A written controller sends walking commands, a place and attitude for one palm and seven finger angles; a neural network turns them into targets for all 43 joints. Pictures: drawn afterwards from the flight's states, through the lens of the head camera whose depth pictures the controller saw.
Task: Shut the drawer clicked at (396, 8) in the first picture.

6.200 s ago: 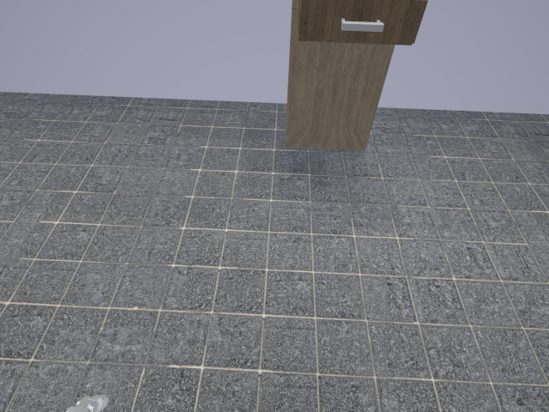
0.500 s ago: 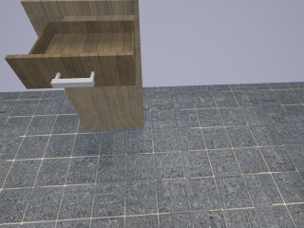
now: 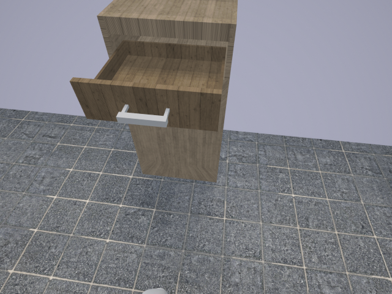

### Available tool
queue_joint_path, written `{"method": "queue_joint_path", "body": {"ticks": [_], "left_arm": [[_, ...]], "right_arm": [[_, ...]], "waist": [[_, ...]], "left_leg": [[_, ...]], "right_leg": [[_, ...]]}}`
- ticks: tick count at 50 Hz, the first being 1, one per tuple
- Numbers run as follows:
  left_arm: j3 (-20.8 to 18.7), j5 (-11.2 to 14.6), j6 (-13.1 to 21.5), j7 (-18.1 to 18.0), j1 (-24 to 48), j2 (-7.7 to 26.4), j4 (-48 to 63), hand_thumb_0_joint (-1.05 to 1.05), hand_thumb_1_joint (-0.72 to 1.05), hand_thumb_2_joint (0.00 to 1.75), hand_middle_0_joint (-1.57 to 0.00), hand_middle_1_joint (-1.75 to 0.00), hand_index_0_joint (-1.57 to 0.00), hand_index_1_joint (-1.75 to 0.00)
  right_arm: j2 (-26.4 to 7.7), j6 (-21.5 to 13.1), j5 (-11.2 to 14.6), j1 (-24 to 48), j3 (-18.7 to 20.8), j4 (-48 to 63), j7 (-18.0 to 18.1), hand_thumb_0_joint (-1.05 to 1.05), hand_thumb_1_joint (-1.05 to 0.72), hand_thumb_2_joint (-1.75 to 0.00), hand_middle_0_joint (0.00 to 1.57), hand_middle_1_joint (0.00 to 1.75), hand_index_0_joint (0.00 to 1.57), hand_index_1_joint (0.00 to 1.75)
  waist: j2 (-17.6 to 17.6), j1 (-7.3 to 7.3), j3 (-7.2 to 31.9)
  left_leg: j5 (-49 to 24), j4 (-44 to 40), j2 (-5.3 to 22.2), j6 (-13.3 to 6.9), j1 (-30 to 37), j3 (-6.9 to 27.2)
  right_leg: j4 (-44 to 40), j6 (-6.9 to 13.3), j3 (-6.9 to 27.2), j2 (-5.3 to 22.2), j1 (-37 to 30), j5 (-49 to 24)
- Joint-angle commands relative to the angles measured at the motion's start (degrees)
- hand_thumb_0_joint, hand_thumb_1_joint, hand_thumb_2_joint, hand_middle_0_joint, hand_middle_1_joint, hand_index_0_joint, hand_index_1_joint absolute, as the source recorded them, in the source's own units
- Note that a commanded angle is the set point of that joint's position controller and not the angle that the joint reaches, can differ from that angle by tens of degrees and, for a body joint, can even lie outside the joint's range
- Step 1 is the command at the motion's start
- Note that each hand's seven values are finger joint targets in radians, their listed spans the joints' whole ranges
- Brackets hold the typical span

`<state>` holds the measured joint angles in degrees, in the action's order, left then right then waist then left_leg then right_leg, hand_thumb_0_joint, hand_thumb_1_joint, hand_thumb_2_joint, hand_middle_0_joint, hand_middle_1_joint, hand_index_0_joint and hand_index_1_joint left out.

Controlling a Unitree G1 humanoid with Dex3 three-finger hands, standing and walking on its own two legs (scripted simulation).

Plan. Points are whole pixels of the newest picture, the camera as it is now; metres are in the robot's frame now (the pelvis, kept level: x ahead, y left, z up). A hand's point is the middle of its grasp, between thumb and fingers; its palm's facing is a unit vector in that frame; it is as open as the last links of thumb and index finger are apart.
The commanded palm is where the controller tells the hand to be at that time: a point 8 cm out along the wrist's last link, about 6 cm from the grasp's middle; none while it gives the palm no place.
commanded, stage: take the last steps up to it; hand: left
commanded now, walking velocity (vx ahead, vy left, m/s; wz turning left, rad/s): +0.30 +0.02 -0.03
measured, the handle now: (144, 114) +0.55 +0.21 +0.03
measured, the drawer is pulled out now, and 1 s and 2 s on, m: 0.29 0.29 0.29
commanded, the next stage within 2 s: come to a stop and stand still in 0.54 s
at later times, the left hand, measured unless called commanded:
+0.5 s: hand (122, 244) +0.25 +0.23 -0.17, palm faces -0.02 -0.98 -0.20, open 7.3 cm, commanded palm none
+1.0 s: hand (137, 228) +0.30 +0.20 -0.17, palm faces +0.01 -0.96 -0.29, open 7.3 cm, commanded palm none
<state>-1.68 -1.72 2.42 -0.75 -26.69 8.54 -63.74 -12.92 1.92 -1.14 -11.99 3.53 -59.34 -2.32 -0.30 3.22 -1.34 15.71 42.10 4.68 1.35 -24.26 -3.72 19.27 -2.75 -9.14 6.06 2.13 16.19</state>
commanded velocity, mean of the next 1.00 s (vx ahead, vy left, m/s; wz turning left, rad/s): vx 0.06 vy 0.03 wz -0.03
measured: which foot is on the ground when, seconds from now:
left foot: up 0.00-0.04, down 0.06-0.64, up 0.66-1.00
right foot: down 0.00-0.06, up 0.08-0.62, down 0.64-1.00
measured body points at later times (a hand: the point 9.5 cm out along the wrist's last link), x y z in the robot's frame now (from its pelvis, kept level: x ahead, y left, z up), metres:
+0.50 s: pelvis +0.15 +0.05 +0.00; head +0.16 +0.05 +0.45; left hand +0.25 +0.28 -0.15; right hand +0.06 -0.15 -0.16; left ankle +0.07 +0.14 -0.74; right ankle +0.24 -0.07 -0.69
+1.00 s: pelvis +0.22 +0.01 -0.01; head +0.25 -0.02 +0.44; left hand +0.30 +0.25 -0.15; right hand +0.29 -0.24 -0.17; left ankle +0.23 +0.16 -0.69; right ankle +0.29 -0.08 -0.74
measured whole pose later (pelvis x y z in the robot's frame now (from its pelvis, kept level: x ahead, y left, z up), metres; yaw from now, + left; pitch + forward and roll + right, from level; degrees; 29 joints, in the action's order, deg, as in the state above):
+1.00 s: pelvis +0.22 +0.01 -0.01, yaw -3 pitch -1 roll +2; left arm -2.9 -1.4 -1.1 -2.5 -9.2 9.8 -57.8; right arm -11.9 3.1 -0.6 -8.0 4.0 -56.7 0.9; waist -1.1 1.1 -4.9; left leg 24.8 54.1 1.4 3.5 -24.8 -0.5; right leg 28.7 3.8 -7.5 2.9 19.1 8.9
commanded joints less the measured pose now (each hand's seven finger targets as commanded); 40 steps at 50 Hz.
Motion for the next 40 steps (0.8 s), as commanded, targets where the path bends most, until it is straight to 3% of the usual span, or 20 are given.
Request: {"method": "queue_joint_path", "body": {"ticks": [1, 2, 3, 4, 5, 6, 8, 10, 17, 21, 26, 28, 29, 30, 31, 32, 33, 36, 38, 40], "left_arm": [[-2.44, 0.10, 0.48, -0.43, 2.12, 10.79, 1.87, 0.00, 0.90, 0.90, -0.20, -0.30, -0.20, -0.30], [-1.97, 0.23, 0.21, -0.23, 1.74, 8.88, 1.70, 0.00, 0.90, 0.90, -0.20, -0.30, -0.20, -0.30], [-1.42, 0.75, -0.04, 0.17, 0.34, 5.07, 2.66, 0.00, 0.90, 0.90, -0.20, -0.30, -0.20, -0.30], [-0.84, 0.52, 0.04, 0.15, 3.01, 3.83, 4.92, 0.00, 0.90, 0.90, -0.20, -0.30, -0.20, -0.30], [-0.85, 0.33, -0.40, -0.28, 5.52, 4.36, 5.70, 0.00, 0.90, 0.90, -0.20, -0.30, -0.20, -0.30], [-1.21, 0.31, -0.42, -0.01, 8.09, 4.97, 5.26, 0.00, 0.90, 0.90, -0.20, -0.30, -0.20, -0.30], [-1.70, -0.01, -0.46, 1.12, 7.72, 4.24, 3.65, 0.00, 0.90, 0.90, -0.20, -0.30, -0.20, -0.30], [-1.84, -0.04, -1.00, 1.17, 4.09, 2.73, 2.19, 0.00, 0.90, 0.90, -0.20, -0.30, -0.20, -0.30], [-2.26, 0.15, -2.38, 1.09, 10.28, 3.78, 4.99, 0.00, 0.90, 0.90, -0.20, -0.30, -0.20, -0.30], [-1.88, 0.31, -2.27, 1.14, 17.66, 3.65, 7.84, 0.00, 0.90, 0.90, -0.20, -0.30, -0.20, -0.30], [-1.23, 0.53, -1.50, 1.17, 24.02, 2.58, 10.13, 0.00, 0.90, 0.90, -0.20, -0.30, -0.20, -0.30], [-1.29, 0.59, -1.04, 1.06, 20.01, 3.07, 9.05, 0.00, 0.90, 0.90, -0.20, -0.30, -0.20, -0.30], [-1.53, 0.53, -0.56, 0.96, 14.73, 3.87, 7.38, 0.00, 0.90, 0.90, -0.20, -0.30, -0.20, -0.30], [-1.96, 0.36, 0.02, 0.69, 8.38, 5.86, 5.33, 0.00, 0.90, 0.90, -0.20, -0.30, -0.20, -0.30], [-3.13, 0.11, 0.96, 0.11, 1.56, 9.97, 3.04, 0.00, 0.90, 0.90, -0.20, -0.30, -0.20, -0.30], [-4.04, 0.72, 1.07, -0.15, -3.16, 14.59, 1.93, 0.00, 0.90, 0.90, -0.20, -0.30, -0.20, -0.30], [-3.71, 1.43, 1.20, -0.43, -1.07, 14.55, 2.45, 0.00, 0.90, 0.90, -0.20, -0.30, -0.20, -0.30], [-1.71, 1.03, 0.28, -1.89, 13.39, 8.60, 5.89, 0.00, 0.90, 0.90, -0.20, -0.30, -0.20, -0.30], [-1.53, 0.57, -0.20, -2.34, 15.88, 8.14, 6.64, 0.00, 0.90, 0.90, -0.20, -0.30, -0.20, -0.30], [-2.41, 0.32, -0.95, -2.49, 14.75, 8.69, 6.80, 0.00, 0.90, 0.90, -0.20, -0.30, -0.20, -0.30]], "right_arm": [[-1.62, -3.65, 0.11, -1.88, -0.40, 3.27, 0.33, 0.00, -0.90, -0.90, 0.20, 0.30, 0.20, 0.30], [-4.56, -4.26, 0.03, -8.59, 0.24, 0.95, 1.09, 0.00, -0.90, -0.90, 0.20, 0.30, 0.20, 0.30], [-10.61, -4.75, -0.69, -15.28, 1.79, -0.65, 1.95, 0.00, -0.90, -0.90, 0.20, 0.30, 0.20, 0.30], [-13.62, -4.30, -0.41, -20.17, 2.22, -1.52, 2.60, 0.00, -0.90, -0.90, 0.20, 0.30, 0.20, 0.30], [-13.39, -4.07, -0.29, -18.55, 2.03, -1.59, 3.17, 0.00, -0.90, -0.90, 0.20, 0.30, 0.20, 0.30], [-10.02, -4.11, -0.13, -13.84, 1.48, -0.65, 3.31, 0.00, -0.90, -0.90, 0.20, 0.30, 0.20, 0.30], [-3.82, -5.04, 0.00, -8.12, -0.39, 0.64, 3.34, 0.00, -0.90, -0.90, 0.20, 0.30, 0.20, 0.30], [-1.08, -6.25, 0.26, -7.49, -0.42, 0.65, 3.70, 0.00, -0.90, -0.90, 0.20, 0.30, 0.20, 0.30], [-1.18, -6.97, 0.51, -11.53, -0.92, -1.50, 4.19, 0.00, -0.90, -0.90, 0.20, 0.30, 0.20, 0.30], [-1.24, -6.82, 0.01, -14.81, -0.84, -3.24, 4.36, 0.00, -0.90, -0.90, 0.20, 0.30, 0.20, 0.30], [-1.70, -5.90, -0.80, -18.10, -0.68, -5.42, 4.38, 0.00, -0.90, -0.90, 0.20, 0.30, 0.20, 0.30], [-2.57, -5.53, -0.63, -16.92, -0.53, -5.76, 4.42, 0.00, -0.90, -0.90, 0.20, 0.30, 0.20, 0.30], [-3.00, -5.42, -0.32, -16.37, -0.47, -5.80, 4.36, 0.00, -0.90, -0.90, 0.20, 0.30, 0.20, 0.30], [-2.66, -5.47, 0.20, -15.87, -0.40, -5.73, 4.14, 0.00, -0.90, -0.90, 0.20, 0.30, 0.20, 0.30], [-1.02, -5.69, 0.82, -16.52, -0.59, -5.14, 3.73, 0.00, -0.90, -0.90, 0.20, 0.30, 0.20, 0.30], [1.63, -5.76, 1.30, -17.77, -0.89, -3.84, 3.81, 0.00, -0.90, -0.90, 0.20, 0.30, 0.20, 0.30], [0.52, -5.01, 1.40, -15.94, -0.86, -3.93, 4.21, 0.00, -0.90, -0.90, 0.20, 0.30, 0.20, 0.30], [3.51, -2.57, 0.93, -13.47, -1.50, -4.33, 4.48, 0.00, -0.90, -0.90, 0.20, 0.30, 0.20, 0.30], [4.25, -0.51, 1.14, -14.56, -1.26, -4.67, 4.36, 0.00, -0.90, -0.90, 0.20, 0.30, 0.20, 0.30], [3.57, 0.57, 0.81, -13.48, -0.64, -3.35, 3.98, 0.00, -0.90, -0.90, 0.20, 0.30, 0.20, 0.30]], "waist": [[7.97, -4.19, -2.65], [0.49, -6.77, 0.65], [-14.28, -8.73, 4.37], [-16.90, -9.94, 3.87], [-17.02, -9.62, 3.40], [-12.76, -8.45, -1.11], [-6.64, -4.89, -6.36], [-5.92, -2.79, -3.73], [-4.95, -2.26, -4.98], [-3.82, -3.81, -7.48], [-4.61, -6.51, -7.85], [-5.19, -4.55, -4.99], [-4.53, -2.21, -1.80], [-1.53, 0.36, 2.30], [4.96, 2.69, 7.95], [12.63, 2.30, 12.70], [7.97, 2.21, 13.98], [-0.90, -3.28, 3.57], [1.38, -5.04, 2.99], [4.24, -4.00, 4.22]], "left_leg": [[-2.77, -14.33, -2.89, -1.33, 15.61, -4.77], [-1.00, -17.78, -1.76, -1.66, 25.45, -3.21], [3.20, -22.15, 11.74, -5.19, 33.70, 14.38], [4.30, -28.68, 18.98, -9.48, 33.75, 25.43], [10.76, -30.62, 20.51, -10.87, 29.25, 27.61], [13.91, -32.07, 18.90, -10.84, 22.94, 24.39], [5.15, -33.34, 13.01, -8.16, 14.29, 13.90], [-6.26, -33.22, 10.86, -7.96, 14.89, 8.09], [-22.91, -32.63, 11.10, -9.58, 20.64, 4.40], [-27.41, -31.46, 12.59, -11.01, 23.53, 4.12], [-36.16, -26.50, 12.35, -9.84, 24.94, 1.42], [-42.00, -21.34, 11.74, -8.86, 24.24, 0.24], [-43.64, -15.81, 10.49, -7.58, 23.69, -1.08], [-40.88, -8.12, 8.33, -5.87, 20.04, -1.88], [-26.22, 4.74, 4.31, -3.21, 7.91, -4.63], [16.27, 22.30, -3.80, -0.74, -1.90, -5.92], [19.79, 27.57, -2.42, -1.13, -0.07, 1.68], [12.89, 22.52, 1.13, -0.16, 3.43, 5.31], [11.40, 16.66, 0.13, 0.65, 6.71, 4.22], [10.61, 13.86, -1.23, 1.24, 5.43, 2.98]], "right_leg": [[-0.68, 7.06, 6.03, 9.22, 11.87, -1.46], [9.80, 5.73, 3.43, 6.19, 15.23, -2.51], [26.11, 3.05, -1.25, -0.20, 25.82, 9.12], [38.57, 2.68, 1.26, -3.47, 33.63, 19.14], [46.94, 3.65, 5.90, -1.72, 35.51, 18.57], [50.12, 4.03, 7.37, 0.48, 36.77, 13.12], [48.45, 3.59, 7.52, 2.35, 32.77, 2.88], [46.79, 2.56, 6.94, 1.95, 30.11, -1.41], [43.10, 0.94, 8.07, 1.39, 36.88, -6.44], [34.83, 1.42, 6.77, 1.58, 38.19, -5.72], [21.35, 3.71, 3.38, -1.14, 30.85, -2.50], [16.83, 4.89, 1.60, -3.56, 22.53, -2.78], [12.85, 5.25, 0.56, -5.00, 15.16, -5.95], [8.62, 5.58, 1.11, -5.17, 4.69, -11.84], [9.98, 9.43, 11.67, 4.63, -10.17, -24.64], [5.67, 17.36, 29.15, 19.23, -17.12, -44.35], [3.28, 19.40, 28.91, 19.85, -10.39, -48.47], [0.77, 15.64, 18.42, 15.37, 9.46, -45.62], [0.79, 14.11, 13.14, 13.38, 15.15, -44.11], [1.00, 14.04, 12.62, 12.52, 13.34, -40.05]]}}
